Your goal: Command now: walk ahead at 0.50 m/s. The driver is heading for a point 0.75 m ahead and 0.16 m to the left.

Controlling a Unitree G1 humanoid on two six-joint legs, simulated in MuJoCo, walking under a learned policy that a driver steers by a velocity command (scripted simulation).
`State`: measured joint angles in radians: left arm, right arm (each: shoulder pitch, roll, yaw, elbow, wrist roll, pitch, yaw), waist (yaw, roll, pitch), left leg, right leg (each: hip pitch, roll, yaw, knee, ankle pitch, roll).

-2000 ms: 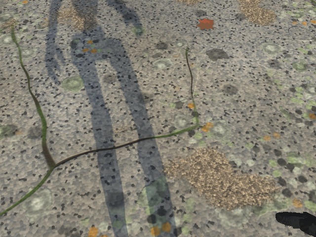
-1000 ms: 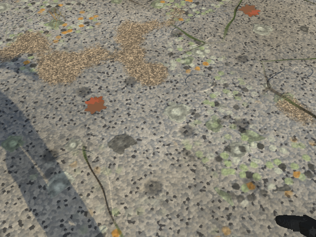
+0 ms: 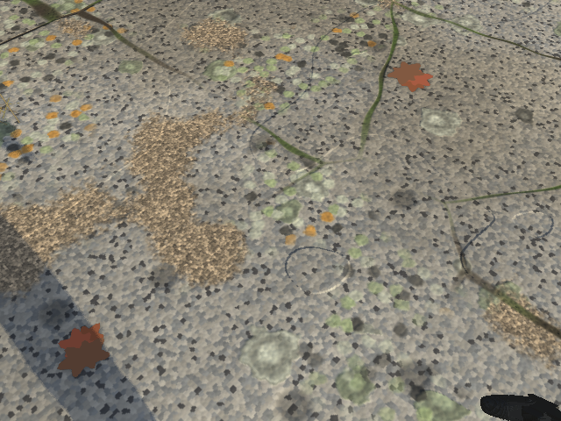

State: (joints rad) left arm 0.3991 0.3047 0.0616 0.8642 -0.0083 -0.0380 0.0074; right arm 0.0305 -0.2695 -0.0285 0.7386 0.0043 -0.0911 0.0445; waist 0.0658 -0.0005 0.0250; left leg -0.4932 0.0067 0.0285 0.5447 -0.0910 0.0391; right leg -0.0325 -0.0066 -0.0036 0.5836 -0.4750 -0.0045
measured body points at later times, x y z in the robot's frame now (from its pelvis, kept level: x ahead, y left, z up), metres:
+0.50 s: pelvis +0.27 -0.02 +0.00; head +0.30 -0.03 +0.45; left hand +0.50 +0.21 -0.07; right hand +0.25 -0.31 -0.13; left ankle +0.11 +0.10 -0.72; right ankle +0.40 -0.14 -0.72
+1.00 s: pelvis +0.53 -0.02 +0.01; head +0.56 +0.00 +0.45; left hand +0.48 +0.26 -0.13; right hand +0.78 -0.20 -0.09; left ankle +0.66 +0.14 -0.70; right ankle +0.40 -0.14 -0.72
